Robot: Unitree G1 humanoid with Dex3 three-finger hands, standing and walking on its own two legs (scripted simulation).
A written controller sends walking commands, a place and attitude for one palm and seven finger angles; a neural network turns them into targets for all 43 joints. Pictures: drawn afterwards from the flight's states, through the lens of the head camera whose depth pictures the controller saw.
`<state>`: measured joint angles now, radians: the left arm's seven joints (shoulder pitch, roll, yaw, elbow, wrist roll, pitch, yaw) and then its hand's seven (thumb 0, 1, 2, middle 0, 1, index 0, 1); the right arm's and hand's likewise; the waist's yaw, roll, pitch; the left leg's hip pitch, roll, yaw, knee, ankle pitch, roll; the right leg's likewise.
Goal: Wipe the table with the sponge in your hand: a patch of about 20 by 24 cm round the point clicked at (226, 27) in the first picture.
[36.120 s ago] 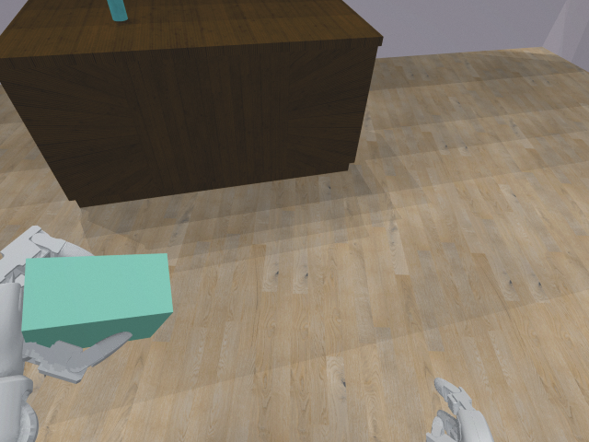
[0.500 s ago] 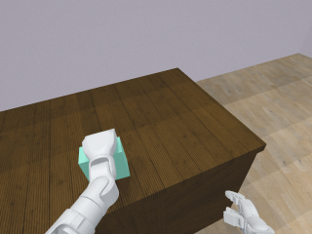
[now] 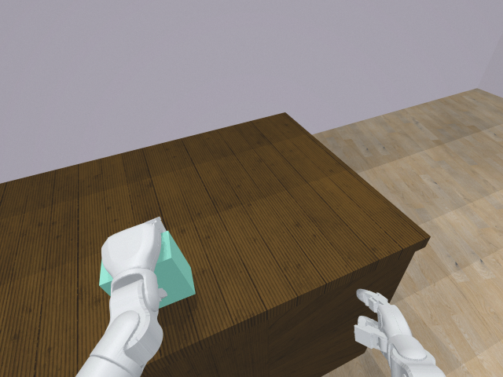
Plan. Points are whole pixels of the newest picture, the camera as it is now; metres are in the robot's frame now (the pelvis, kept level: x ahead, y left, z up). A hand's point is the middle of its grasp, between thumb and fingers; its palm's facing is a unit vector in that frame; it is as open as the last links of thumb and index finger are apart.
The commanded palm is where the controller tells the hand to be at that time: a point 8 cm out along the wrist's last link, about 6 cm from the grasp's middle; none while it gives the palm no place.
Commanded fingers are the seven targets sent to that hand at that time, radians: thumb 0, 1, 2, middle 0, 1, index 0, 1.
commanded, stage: slide back across to the middle lane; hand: left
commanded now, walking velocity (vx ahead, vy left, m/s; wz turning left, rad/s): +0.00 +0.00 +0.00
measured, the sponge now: (155, 281) +0.27 +0.22 +0.01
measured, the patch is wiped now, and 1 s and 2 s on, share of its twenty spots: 0.95 1.00 1.00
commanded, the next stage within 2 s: wipe forward along the middle lane in 0.04 s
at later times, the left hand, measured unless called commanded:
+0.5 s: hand (121, 267) +0.27 +0.27 +0.05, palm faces -0.01 -0.08 -1.00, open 10.3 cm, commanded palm +0.25 +0.27 +0.08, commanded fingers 0.00 0.10 1.30 -1.20 -1.60 -1.20 -1.60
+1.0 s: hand (121, 247) +0.32 +0.29 +0.04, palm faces -0.07 -0.03 -1.00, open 10.3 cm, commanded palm +0.30 +0.29 +0.07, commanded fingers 0.00 0.10 1.30 -1.20 -1.60 -1.20 -1.60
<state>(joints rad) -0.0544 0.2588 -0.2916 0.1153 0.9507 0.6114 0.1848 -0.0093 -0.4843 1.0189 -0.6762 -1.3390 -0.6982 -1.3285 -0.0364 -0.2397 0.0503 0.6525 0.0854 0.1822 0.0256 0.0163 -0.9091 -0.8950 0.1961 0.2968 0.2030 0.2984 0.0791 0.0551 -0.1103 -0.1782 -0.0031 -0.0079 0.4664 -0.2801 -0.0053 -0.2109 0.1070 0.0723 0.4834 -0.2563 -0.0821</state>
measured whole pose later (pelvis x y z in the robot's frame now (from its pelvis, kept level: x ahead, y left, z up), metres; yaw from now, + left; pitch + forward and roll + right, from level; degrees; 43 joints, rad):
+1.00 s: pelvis -0.03 +0.00 -0.01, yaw +2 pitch +6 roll +0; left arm -0.49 0.36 -0.14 0.73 0.98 0.38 0.18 -0.01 -0.52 1.03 -0.71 -1.31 -0.74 -1.30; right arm 0.13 -0.27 0.02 0.71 0.08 0.14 -0.07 0.02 -0.91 -0.89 0.20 0.30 0.20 0.30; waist 0.03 0.05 -0.13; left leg -0.42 -0.02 -0.05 0.56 -0.25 0.00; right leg -0.43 0.09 0.03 0.55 -0.23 -0.07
